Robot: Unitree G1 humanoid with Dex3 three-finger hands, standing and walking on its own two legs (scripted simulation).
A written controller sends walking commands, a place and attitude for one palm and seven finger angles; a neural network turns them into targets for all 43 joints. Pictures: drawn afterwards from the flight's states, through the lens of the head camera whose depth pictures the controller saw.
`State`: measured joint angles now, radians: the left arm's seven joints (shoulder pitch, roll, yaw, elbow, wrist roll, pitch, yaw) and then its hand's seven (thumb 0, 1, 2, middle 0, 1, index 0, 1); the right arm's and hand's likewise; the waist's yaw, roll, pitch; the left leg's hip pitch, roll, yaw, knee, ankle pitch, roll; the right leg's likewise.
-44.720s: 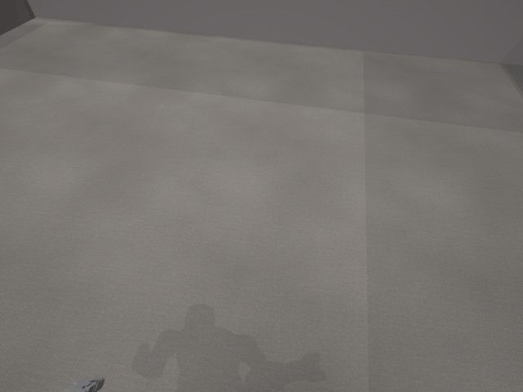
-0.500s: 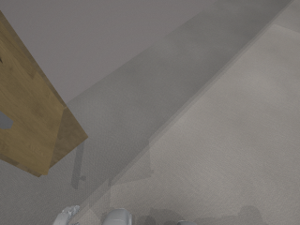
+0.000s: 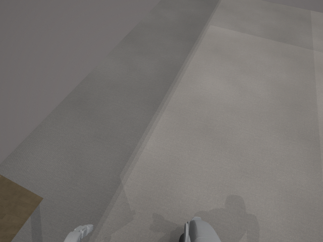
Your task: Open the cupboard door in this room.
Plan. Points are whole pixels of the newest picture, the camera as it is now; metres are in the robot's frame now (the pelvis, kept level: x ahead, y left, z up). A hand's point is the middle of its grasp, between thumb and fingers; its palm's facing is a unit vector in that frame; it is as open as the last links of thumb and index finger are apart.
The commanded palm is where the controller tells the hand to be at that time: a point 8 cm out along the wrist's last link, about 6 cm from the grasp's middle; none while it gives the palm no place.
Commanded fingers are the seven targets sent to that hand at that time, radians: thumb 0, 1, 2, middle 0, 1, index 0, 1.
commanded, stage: walk to a spot facing it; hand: left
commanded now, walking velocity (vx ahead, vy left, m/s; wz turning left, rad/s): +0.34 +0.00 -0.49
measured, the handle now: out of the picture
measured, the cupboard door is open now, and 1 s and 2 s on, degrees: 47 47 47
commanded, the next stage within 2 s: turn to face it in 1.16 s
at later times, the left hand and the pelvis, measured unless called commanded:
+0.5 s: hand (122, 200) +0.25 +0.12 -0.16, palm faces -0.10 -0.97 -0.23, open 7.3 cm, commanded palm none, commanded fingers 0.00 0.90 0.90 -0.20 -0.30 -0.20 -0.30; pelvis +0.22 -0.07 +0.00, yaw -10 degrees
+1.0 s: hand (155, 103) +0.64 +0.03 -0.16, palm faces -0.38 -0.89 -0.25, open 7.3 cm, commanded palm none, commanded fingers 0.00 0.90 0.90 -0.20 -0.30 -0.20 -0.30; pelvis +0.47 -0.12 +0.00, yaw -21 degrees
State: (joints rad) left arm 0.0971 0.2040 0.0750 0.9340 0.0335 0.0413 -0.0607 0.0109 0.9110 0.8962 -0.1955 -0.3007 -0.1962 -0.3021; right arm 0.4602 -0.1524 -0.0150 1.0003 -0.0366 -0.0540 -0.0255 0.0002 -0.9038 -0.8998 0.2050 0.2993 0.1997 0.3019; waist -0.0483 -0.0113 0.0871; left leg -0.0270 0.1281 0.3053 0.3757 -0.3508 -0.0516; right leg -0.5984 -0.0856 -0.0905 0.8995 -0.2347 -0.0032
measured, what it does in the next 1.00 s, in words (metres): walks ahead, turning right: right foot, then left foot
